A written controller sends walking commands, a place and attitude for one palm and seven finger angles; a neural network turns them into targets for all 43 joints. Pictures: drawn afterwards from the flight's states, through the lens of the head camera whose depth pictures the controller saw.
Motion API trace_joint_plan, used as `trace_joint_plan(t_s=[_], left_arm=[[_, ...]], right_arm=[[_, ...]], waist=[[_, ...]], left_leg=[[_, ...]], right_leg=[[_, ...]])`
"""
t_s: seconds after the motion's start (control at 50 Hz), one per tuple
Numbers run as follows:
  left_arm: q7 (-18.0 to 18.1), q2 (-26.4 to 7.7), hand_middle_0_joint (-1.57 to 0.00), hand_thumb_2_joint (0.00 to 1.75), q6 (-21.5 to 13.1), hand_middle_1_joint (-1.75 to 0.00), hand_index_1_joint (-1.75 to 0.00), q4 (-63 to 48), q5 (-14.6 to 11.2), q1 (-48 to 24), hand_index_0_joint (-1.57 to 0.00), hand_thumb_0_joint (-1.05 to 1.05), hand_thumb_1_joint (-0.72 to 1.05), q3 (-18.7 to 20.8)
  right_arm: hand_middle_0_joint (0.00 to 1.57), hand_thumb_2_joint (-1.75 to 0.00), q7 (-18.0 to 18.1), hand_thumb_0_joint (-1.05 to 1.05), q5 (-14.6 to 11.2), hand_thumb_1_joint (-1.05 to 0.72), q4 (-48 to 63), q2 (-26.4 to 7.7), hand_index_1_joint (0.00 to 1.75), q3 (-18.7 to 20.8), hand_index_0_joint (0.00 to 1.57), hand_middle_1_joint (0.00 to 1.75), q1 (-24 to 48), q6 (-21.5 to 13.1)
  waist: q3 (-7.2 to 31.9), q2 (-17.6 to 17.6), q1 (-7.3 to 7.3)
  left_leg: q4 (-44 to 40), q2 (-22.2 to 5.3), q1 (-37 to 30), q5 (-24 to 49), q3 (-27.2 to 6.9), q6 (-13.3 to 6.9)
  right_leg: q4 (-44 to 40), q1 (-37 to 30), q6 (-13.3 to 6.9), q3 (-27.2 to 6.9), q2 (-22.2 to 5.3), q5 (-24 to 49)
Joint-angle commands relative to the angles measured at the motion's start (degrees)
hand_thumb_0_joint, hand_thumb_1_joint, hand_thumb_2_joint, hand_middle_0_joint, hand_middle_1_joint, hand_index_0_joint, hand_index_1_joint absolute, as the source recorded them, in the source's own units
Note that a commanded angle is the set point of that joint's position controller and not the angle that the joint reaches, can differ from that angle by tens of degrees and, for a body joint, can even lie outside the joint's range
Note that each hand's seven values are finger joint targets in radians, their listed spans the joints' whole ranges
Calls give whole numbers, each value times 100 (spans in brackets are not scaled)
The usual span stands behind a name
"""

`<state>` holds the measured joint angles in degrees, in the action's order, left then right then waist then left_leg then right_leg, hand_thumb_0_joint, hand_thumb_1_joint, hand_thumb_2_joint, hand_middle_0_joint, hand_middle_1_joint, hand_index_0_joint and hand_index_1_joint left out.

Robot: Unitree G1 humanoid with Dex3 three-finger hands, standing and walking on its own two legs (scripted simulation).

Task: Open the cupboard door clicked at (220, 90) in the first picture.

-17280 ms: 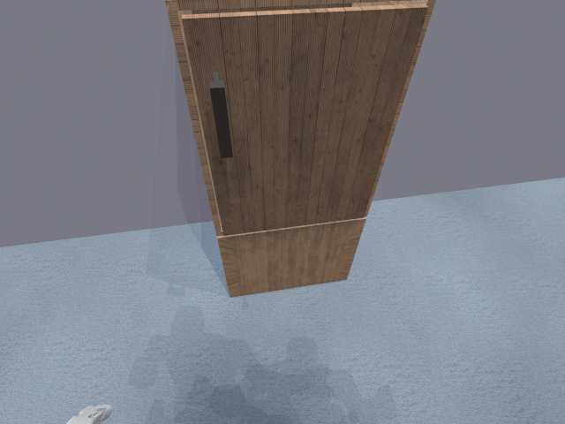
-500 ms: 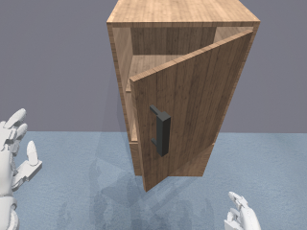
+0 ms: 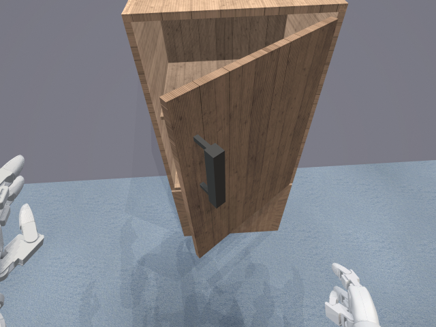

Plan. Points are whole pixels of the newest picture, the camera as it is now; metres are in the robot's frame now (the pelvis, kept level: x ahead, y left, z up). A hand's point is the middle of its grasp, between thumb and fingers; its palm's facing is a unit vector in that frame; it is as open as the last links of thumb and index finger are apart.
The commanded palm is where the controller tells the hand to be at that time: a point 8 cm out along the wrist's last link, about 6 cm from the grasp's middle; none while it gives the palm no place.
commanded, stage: step back with the hand held close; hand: left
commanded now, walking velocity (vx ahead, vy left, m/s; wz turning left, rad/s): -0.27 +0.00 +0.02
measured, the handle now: (208, 172) +0.38 +0.05 +0.08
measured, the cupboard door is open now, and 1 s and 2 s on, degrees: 37 37 37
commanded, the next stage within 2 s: stop stepping back and stand still in 0.88 s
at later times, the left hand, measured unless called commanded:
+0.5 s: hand out of the picture +0.10 +0.29 +0.15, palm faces +0.49 -0.72 -0.48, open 7.4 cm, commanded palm +0.04 +0.32 +0.17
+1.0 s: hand out of the picture +0.00 +0.27 +0.16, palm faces +0.44 -0.79 -0.43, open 7.4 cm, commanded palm -0.06 +0.31 +0.17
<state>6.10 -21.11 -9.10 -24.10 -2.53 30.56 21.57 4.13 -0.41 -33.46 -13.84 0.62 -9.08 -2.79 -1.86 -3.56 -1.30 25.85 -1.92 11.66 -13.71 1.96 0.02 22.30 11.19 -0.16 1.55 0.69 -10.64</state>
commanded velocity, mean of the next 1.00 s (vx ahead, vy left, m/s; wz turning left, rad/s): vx -0.30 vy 0.00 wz -0.02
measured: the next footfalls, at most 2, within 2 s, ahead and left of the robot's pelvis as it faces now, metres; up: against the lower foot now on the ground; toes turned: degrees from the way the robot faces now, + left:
right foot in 0.94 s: -0.24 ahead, -0.11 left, +0.00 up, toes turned +2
left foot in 1.12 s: -0.13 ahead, +0.09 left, +0.00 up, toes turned +1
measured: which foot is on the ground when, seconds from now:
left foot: down 0.00-0.94, up 0.96-1.00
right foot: down 0.00-0.68, up 0.70-0.92, down 0.94-1.00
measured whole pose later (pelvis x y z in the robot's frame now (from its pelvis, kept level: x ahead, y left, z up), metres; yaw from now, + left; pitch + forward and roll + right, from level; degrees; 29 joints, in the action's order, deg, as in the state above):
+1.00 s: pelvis -0.21 +0.01 -0.02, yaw -1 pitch +2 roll -2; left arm 8.8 -23.5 -14.0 -30.4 -2.1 28.0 23.3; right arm 2.3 1.1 -38.4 -9.7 -0.4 -7.8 -8.5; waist -1.3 0.9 -3.5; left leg 43.5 -0.9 36.7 -17.7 0.7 2.4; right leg 30.1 10.0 -1.1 -2.0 2.9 -21.3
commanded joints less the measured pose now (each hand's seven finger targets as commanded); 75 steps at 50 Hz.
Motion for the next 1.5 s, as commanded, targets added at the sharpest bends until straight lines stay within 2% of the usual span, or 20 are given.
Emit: trace_joint_plan(t_s=[0.0,0.34,0.54,0.6,0.66,0.74,0.84,0.88,0.9,0.92,0.98,1.02,1.06,1.12,1.16,1.24,1.32,1.36,1.4,1.48], left_arm=[[218,-1322,-20,90,-295,-30,-30,-1361,-18,69,-20,0,90,991],[391,-1135,-20,90,-698,-30,-30,-1756,288,-146,-20,0,90,1140],[441,-1240,-20,90,-815,-30,-30,-1830,156,-598,-20,0,90,956],[478,-1412,-20,90,-854,-30,-30,-1830,119,-475,-20,0,90,1180],[442,-1316,-20,90,-932,-30,-30,-2085,163,-340,-20,0,90,1383],[433,-1205,-20,90,-875,-30,-30,-1784,2,143,-20,0,90,1243],[438,-1089,-20,90,-740,-30,-30,-1867,-136,-324,-20,0,90,794],[370,-1226,-20,90,-790,-30,-30,-1786,-135,-501,-20,0,90,817],[402,-1593,-20,90,-843,-30,-30,-1934,-64,-520,-20,0,90,1042],[453,-1875,-20,90,-922,-30,-30,-2120,31,-854,-20,0,90,1157],[304,-1522,-20,90,-643,-30,-30,-1556,141,-531,-20,0,90,994],[283,-1453,-20,90,-547,-30,-30,-1581,70,-311,-20,0,90,1044],[289,-1376,-20,90,-509,-30,-30,-1739,6,-184,-20,0,90,1041],[303,-1361,-20,90,-588,-30,-30,-1836,-31,65,-20,0,90,1000],[315,-1567,-20,90,-632,-30,-30,-2224,-50,79,-20,0,90,1204],[396,-1246,-20,90,-518,-30,-30,-1896,28,673,-20,0,90,1018],[447,-1237,-20,90,-366,-30,-30,-1543,68,324,-20,0,90,858],[410,-1346,-20,90,-282,-30,-30,-1450,102,173,-20,0,90,842],[377,-1643,-20,90,-298,-30,-30,-1605,69,-284,-20,0,90,1050],[312,-1205,-20,90,-484,-30,-30,-831,147,-876,-20,0,90,628]], right_arm=[[20,-90,104,0,-22,-90,970,-585,30,256,20,30,523,-129],[20,-90,113,0,-11,-90,1143,-709,30,269,20,30,235,-527],[20,-90,45,0,84,-90,682,-498,30,226,20,30,31,-692],[20,-90,96,0,70,-90,710,-584,30,250,20,30,167,-624],[20,-90,120,0,83,-90,883,-647,30,299,20,30,259,-732],[20,-90,-23,0,58,-90,691,-526,30,415,20,30,220,-967],[20,-90,-85,0,122,-90,431,-458,30,251,20,30,312,-1014],[20,-90,-117,0,122,-90,359,-417,30,268,20,30,290,-912],[20,-90,-141,0,119,-90,308,-320,30,272,20,30,246,-813],[20,-90,-124,0,177,-90,358,-311,30,166,20,30,552,-822],[20,-90,-24,0,56,-90,519,-197,30,94,20,30,459,-738],[20,-90,67,0,11,-90,617,-213,30,4,20,30,498,-669],[20,-90,102,0,10,-90,589,-350,30,27,20,30,224,-701],[20,-90,19,0,-10,-90,729,-587,30,200,20,30,26,-913],[20,-90,25,0,159,-90,679,-439,30,153,20,30,-5,-999],[20,-90,-30,0,118,-90,651,-440,30,131,20,30,134,-953],[20,-90,64,0,151,-90,640,-512,30,176,20,30,145,-781],[20,-90,101,0,149,-90,602,-482,30,193,20,30,123,-672],[20,-90,76,0,162,-90,562,-517,30,224,20,30,205,-537],[20,-90,67,0,109,-90,324,-491,30,191,20,30,0,-636]], waist=[[1179,349,20],[470,-705,32],[497,808,220],[456,235,205],[793,-1488,71],[929,-906,73],[906,-1032,84],[813,-181,72],[899,860,84],[656,1273,-105],[778,1514,77],[761,920,100],[1080,188,213],[1446,-621,28],[1225,-1399,152],[770,-813,129],[425,-1034,143],[488,-211,123],[270,1540,90],[-39,691,306]], left_leg=[[73,-128,-241,1999,-103,-106],[-1158,-893,3511,-2605,-1117,-670],[1389,247,718,-1326,-317,-27],[497,-35,1117,-1677,-754,-130],[-1811,-1482,3239,-3149,-2364,-782],[-1580,-1522,1637,-1765,-1642,-766],[-1858,-1191,1062,-1431,-1134,-292],[-475,-690,643,-856,-522,138],[1287,-171,174,-333,-213,325],[2634,305,728,-1022,-39,396],[3225,231,1703,-983,-132,253],[1681,275,1190,-523,116,148],[-61,281,-6,1182,150,20],[-625,-1151,-1334,3481,-1471,-358],[-1319,-1370,-793,2042,-2227,-214],[-2161,-988,765,-1855,-1331,-288],[-2192,-689,1678,-2576,-811,13],[-906,-256,1554,-2117,-354,76],[2820,285,1822,-913,-138,43],[3690,-135,2193,-171,-151,86]], right_leg=[[93,-332,18,-326,-550,2467],[2021,-1545,202,-203,118,151],[-376,1926,-385,-1460,-958,-1778],[112,1658,-181,-962,-577,-1702],[3161,-578,205,-102,468,-1053],[4213,572,76,-285,451,-1915],[1545,-52,-133,135,497,-2290],[-639,340,-491,-667,-217,-1789],[-1377,1241,-882,-2267,-1400,-1385],[-1387,1455,-1117,-2562,-2110,648],[111,83,-717,-1012,-1431,4039],[443,-190,-590,-757,-1187,3972],[759,-143,-232,-560,-756,3126],[1568,815,90,-293,165,-1754],[2417,931,107,-428,136,-2001],[2128,-14,62,10,206,-1519],[959,-1017,-122,692,465,-1874],[-324,-1059,-331,311,109,-1700],[-1818,696,-1332,-2926,-2222,-2921],[-1450,1107,-938,-1666,-1662,-2869]])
